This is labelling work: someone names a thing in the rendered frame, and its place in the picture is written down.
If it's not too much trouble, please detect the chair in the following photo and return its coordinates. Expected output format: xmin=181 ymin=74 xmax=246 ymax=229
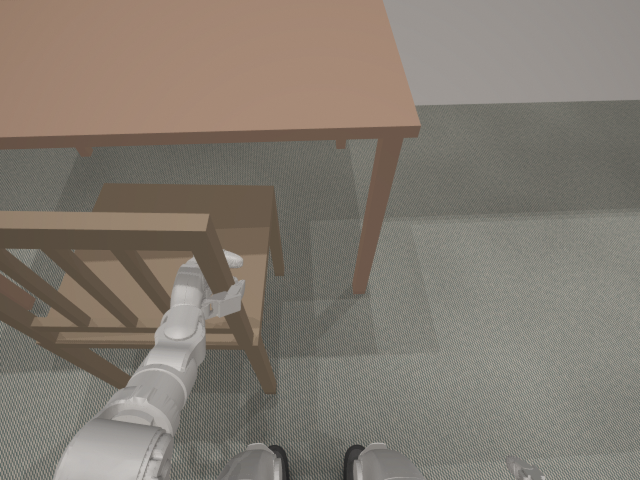
xmin=0 ymin=183 xmax=285 ymax=394

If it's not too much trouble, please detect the left robot shin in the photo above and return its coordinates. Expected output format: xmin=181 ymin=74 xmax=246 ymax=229
xmin=246 ymin=443 xmax=274 ymax=454

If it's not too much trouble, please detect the table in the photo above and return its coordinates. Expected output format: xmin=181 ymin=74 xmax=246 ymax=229
xmin=0 ymin=0 xmax=421 ymax=310

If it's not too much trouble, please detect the robot left forearm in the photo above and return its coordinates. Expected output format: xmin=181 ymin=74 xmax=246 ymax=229
xmin=53 ymin=305 xmax=206 ymax=480

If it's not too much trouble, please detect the robot right hand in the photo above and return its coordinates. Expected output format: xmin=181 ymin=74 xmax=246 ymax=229
xmin=506 ymin=456 xmax=545 ymax=480

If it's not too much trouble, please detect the right robot foot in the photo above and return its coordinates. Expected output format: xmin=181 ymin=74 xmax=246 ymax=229
xmin=344 ymin=445 xmax=365 ymax=480

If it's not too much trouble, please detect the robot left upper arm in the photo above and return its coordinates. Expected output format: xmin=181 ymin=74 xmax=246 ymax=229
xmin=58 ymin=418 xmax=174 ymax=480

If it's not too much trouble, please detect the robot left hand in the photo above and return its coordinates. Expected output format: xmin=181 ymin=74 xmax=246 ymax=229
xmin=170 ymin=249 xmax=245 ymax=320

